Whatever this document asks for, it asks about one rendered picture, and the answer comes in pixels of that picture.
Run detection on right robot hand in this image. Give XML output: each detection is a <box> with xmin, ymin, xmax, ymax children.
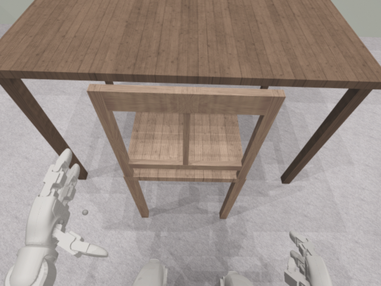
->
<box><xmin>284</xmin><ymin>231</ymin><xmax>333</xmax><ymax>286</ymax></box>

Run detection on chair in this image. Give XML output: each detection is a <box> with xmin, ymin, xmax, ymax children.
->
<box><xmin>87</xmin><ymin>84</ymin><xmax>286</xmax><ymax>219</ymax></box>

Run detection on table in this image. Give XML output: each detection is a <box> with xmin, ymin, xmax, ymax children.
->
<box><xmin>0</xmin><ymin>0</ymin><xmax>381</xmax><ymax>184</ymax></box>

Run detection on left robot thigh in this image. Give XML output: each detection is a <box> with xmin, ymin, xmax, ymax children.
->
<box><xmin>132</xmin><ymin>263</ymin><xmax>168</xmax><ymax>286</ymax></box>

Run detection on left robot forearm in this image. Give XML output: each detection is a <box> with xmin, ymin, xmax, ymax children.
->
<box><xmin>4</xmin><ymin>245</ymin><xmax>58</xmax><ymax>286</ymax></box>

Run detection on right robot thigh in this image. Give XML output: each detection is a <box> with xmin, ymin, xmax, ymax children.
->
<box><xmin>218</xmin><ymin>274</ymin><xmax>253</xmax><ymax>286</ymax></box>

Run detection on robot thigh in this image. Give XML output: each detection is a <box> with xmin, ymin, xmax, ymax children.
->
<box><xmin>132</xmin><ymin>263</ymin><xmax>168</xmax><ymax>286</ymax></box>
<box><xmin>218</xmin><ymin>274</ymin><xmax>253</xmax><ymax>286</ymax></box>

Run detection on left robot hand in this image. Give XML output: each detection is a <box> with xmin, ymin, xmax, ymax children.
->
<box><xmin>25</xmin><ymin>148</ymin><xmax>108</xmax><ymax>258</ymax></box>

